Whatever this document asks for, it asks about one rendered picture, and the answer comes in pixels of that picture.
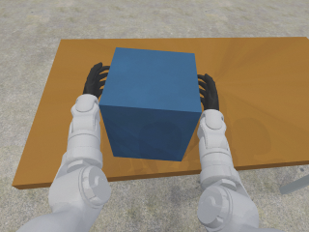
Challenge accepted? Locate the right robot forearm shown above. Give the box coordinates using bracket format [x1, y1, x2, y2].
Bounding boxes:
[197, 109, 251, 199]

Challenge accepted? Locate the robot right hand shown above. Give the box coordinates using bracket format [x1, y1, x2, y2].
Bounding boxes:
[197, 73, 219, 111]

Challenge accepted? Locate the table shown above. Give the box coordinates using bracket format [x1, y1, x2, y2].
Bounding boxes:
[12, 37, 309, 195]

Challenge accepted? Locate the right robot upper arm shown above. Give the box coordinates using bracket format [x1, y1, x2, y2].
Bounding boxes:
[196, 185, 286, 232]

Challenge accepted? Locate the robot left hand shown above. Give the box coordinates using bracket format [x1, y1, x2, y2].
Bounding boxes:
[82, 62, 110, 98]

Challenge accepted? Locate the carton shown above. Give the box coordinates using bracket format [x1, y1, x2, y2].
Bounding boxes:
[98, 47, 202, 161]

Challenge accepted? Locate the left robot upper arm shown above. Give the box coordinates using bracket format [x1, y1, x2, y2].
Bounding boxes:
[15, 165, 111, 232]

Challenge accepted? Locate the left robot forearm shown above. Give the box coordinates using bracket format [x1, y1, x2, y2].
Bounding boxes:
[48, 94, 103, 207]

